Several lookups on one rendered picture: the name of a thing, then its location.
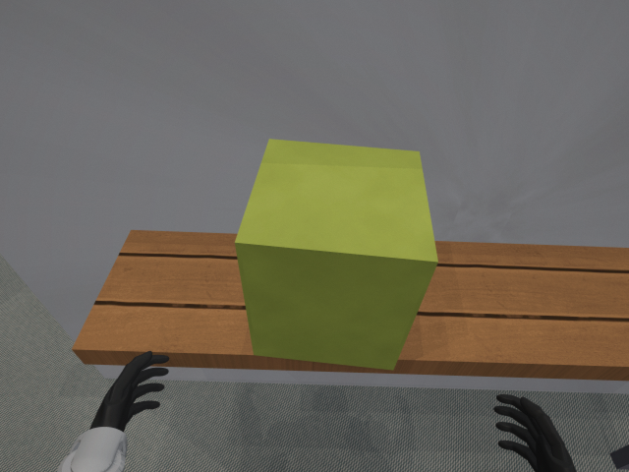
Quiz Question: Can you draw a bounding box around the carton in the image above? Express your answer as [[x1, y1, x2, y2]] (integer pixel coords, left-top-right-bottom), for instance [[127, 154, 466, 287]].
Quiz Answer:
[[235, 139, 438, 370]]

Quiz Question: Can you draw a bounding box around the robot left forearm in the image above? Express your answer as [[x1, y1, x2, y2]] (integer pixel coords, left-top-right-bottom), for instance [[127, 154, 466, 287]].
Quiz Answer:
[[57, 427, 128, 472]]

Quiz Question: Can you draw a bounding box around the left robot hand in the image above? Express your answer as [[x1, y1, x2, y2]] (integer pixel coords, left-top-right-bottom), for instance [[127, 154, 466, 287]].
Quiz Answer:
[[90, 351, 169, 432]]

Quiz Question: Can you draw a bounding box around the right robot hand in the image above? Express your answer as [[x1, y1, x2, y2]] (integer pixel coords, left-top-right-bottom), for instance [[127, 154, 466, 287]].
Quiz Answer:
[[493, 394, 577, 472]]

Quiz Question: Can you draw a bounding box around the table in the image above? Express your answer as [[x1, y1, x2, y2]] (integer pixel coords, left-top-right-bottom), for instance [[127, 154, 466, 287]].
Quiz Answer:
[[72, 230, 629, 470]]

